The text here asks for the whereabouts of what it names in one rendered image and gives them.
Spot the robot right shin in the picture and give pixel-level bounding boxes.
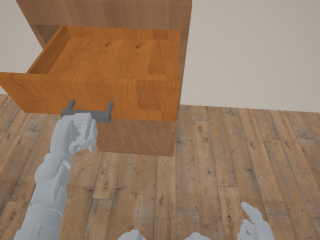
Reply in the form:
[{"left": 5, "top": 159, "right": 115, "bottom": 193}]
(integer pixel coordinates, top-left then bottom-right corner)
[{"left": 190, "top": 232, "right": 201, "bottom": 236}]

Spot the cabinet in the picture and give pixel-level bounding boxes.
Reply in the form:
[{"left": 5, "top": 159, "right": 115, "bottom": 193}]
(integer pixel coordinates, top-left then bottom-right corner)
[{"left": 16, "top": 0, "right": 192, "bottom": 157}]

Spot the handle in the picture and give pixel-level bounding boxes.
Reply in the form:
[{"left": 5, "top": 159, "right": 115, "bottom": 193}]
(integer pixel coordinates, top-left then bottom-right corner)
[{"left": 60, "top": 99, "right": 114, "bottom": 123}]

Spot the robot shin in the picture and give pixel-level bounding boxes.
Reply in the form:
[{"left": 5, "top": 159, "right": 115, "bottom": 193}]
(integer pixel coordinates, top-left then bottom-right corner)
[
  {"left": 130, "top": 229, "right": 140, "bottom": 234},
  {"left": 190, "top": 232, "right": 201, "bottom": 236}
]

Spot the robot left forearm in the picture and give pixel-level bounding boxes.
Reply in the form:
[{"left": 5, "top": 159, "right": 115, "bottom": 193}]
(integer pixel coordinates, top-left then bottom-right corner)
[{"left": 13, "top": 152, "right": 73, "bottom": 240}]

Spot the left robot hand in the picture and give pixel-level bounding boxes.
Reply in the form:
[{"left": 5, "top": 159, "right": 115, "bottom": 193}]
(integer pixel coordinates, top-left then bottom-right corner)
[{"left": 50, "top": 112, "right": 98, "bottom": 160}]

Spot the right robot hand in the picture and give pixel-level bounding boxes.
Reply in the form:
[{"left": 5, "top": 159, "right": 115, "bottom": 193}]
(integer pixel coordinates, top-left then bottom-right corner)
[{"left": 237, "top": 202, "right": 276, "bottom": 240}]

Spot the robot left shin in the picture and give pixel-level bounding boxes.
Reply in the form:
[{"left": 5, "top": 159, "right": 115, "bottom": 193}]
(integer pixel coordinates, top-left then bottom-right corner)
[{"left": 130, "top": 229, "right": 140, "bottom": 234}]

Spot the drawer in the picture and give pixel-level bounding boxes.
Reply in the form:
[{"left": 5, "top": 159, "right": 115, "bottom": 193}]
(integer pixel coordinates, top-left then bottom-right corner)
[{"left": 0, "top": 25, "right": 180, "bottom": 122}]

